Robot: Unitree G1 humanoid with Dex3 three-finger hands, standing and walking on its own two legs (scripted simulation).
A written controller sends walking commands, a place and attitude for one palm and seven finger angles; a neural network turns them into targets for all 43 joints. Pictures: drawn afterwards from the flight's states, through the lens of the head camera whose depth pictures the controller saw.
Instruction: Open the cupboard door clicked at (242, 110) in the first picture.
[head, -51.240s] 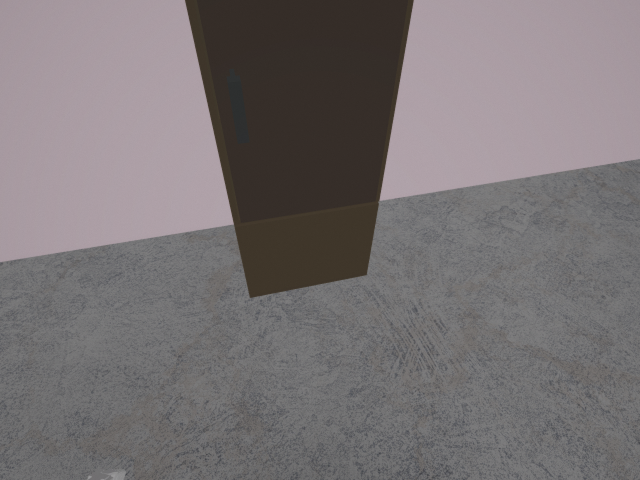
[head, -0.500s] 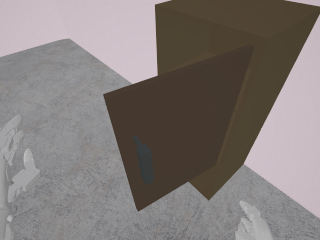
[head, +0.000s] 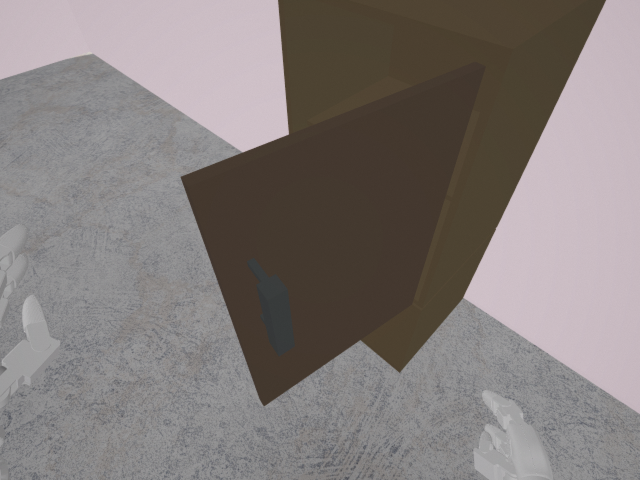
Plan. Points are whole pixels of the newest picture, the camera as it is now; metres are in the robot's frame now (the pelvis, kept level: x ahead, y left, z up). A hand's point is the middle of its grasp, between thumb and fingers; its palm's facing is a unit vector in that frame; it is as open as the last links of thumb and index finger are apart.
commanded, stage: step back with the hand held close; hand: left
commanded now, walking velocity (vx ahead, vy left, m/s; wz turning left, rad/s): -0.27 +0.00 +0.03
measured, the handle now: (268, 306) +0.32 +0.10 +0.03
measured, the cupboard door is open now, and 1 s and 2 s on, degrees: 79 79 79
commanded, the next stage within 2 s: stop stepping back and stand still in 1.18 s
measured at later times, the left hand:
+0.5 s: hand out of the picture +0.13 +0.29 +0.15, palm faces +0.48 -0.76 -0.44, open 7.4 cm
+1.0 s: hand out of the picture +0.04 +0.31 +0.16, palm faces +0.45 -0.74 -0.50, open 7.4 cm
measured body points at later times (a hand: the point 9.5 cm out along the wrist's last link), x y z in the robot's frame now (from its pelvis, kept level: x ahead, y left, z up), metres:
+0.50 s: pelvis -0.07 +0.03 -0.03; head -0.07 +0.04 +0.42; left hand +0.10 +0.33 +0.17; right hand +0.09 -0.21 -0.10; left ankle -0.03 +0.09 -0.74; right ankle +0.04 -0.11 -0.74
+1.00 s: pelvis -0.15 +0.03 -0.01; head -0.13 +0.07 +0.43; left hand +0.01 +0.35 +0.19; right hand +0.03 -0.21 -0.08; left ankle -0.05 +0.11 -0.74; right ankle -0.18 -0.11 -0.67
